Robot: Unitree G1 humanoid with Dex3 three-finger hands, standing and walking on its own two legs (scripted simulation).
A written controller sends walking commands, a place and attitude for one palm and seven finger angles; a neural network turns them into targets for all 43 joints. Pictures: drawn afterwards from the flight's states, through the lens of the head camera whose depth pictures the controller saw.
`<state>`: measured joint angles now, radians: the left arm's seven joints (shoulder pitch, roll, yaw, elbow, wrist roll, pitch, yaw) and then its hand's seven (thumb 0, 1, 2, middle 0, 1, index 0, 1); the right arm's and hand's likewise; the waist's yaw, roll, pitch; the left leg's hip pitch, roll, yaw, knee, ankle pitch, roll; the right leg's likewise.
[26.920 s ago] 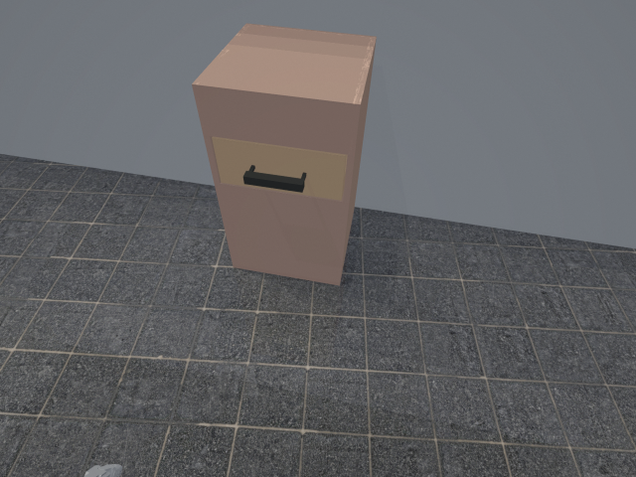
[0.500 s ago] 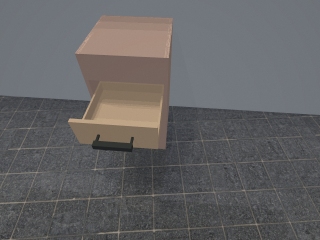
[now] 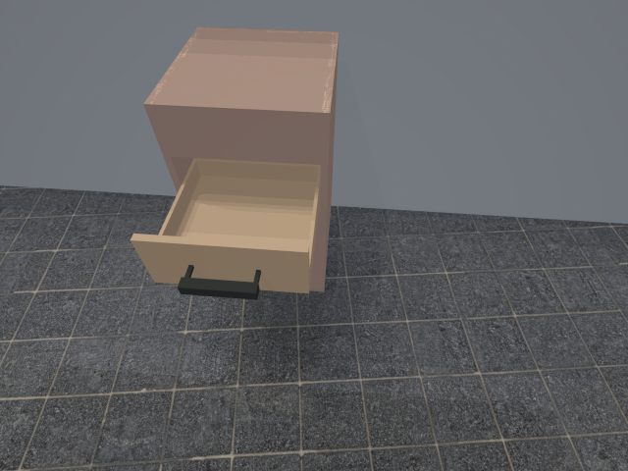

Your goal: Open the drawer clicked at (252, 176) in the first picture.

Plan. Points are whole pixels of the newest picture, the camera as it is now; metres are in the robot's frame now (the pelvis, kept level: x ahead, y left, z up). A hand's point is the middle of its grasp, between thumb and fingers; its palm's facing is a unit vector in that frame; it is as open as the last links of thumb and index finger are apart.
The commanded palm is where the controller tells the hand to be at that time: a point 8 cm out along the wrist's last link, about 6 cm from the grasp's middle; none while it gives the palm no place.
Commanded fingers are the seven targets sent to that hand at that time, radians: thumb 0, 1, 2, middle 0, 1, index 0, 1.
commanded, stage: look to check the result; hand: left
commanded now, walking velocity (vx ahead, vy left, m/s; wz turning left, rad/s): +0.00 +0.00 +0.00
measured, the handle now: (221, 279) +0.53 +0.24 -0.25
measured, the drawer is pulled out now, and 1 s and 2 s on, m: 0.28 0.28 0.28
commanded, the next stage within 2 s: stand and wait in 0.10 s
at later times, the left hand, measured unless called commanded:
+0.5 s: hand out of the picture -0.01 +0.15 -0.17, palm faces +0.04 -0.98 -0.18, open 7.4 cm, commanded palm none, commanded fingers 0.00 0.90 0.90 -0.20 -0.30 -0.20 -0.30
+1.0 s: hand out of the picture +0.00 +0.15 -0.17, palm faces +0.04 -0.98 -0.19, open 7.4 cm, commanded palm none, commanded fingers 0.00 0.90 0.90 -0.20 -0.30 -0.20 -0.30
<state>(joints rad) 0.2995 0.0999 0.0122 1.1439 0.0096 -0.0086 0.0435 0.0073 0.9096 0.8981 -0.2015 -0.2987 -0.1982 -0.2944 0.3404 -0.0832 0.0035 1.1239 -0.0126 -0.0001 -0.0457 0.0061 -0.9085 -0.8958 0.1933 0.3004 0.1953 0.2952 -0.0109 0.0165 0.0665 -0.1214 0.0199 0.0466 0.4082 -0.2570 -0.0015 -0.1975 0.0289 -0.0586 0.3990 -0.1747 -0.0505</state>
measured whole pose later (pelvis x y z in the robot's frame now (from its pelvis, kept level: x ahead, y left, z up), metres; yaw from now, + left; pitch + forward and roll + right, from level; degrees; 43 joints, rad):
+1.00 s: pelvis +0.01 -0.01 +0.00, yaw +0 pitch -2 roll +0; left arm 0.29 0.10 0.02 1.15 0.01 -0.02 0.05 0.01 0.91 0.90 -0.20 -0.30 -0.20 -0.29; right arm 0.33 -0.09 0.00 1.14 -0.01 0.00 -0.05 0.01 -0.91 -0.90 0.19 0.30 0.20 0.30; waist -0.01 0.02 0.07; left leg -0.09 0.04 0.05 0.38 -0.27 -0.02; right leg -0.17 0.05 -0.06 0.39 -0.19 -0.06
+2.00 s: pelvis +0.01 -0.01 +0.00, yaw +0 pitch -2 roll +0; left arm 0.29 0.11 0.02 1.15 0.01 -0.02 0.05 0.01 0.91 0.90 -0.20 -0.30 -0.20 -0.29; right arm 0.34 -0.09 -0.01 1.15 -0.01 0.00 -0.05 0.01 -0.91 -0.90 0.19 0.30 0.20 0.30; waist -0.01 0.02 0.07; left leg -0.09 0.03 0.05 0.38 -0.26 -0.02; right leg -0.17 0.05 -0.06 0.38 -0.19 -0.06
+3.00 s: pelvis +0.02 -0.01 +0.00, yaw +0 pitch -1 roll +0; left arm 0.27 0.12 0.02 1.15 0.01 -0.02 0.04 0.01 0.91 0.90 -0.20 -0.30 -0.20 -0.29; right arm 0.33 -0.10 -0.01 1.15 -0.01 0.00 -0.05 0.01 -0.91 -0.90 0.19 0.30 0.20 0.30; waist -0.01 0.02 0.07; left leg -0.08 0.04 0.05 0.37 -0.26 -0.02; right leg -0.17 0.05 -0.05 0.37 -0.18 -0.06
